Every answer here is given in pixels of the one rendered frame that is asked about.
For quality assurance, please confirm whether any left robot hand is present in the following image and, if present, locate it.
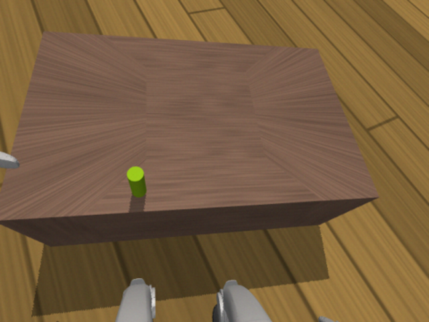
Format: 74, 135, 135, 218
0, 152, 19, 168

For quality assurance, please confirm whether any can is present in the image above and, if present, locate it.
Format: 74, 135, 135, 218
127, 166, 146, 197

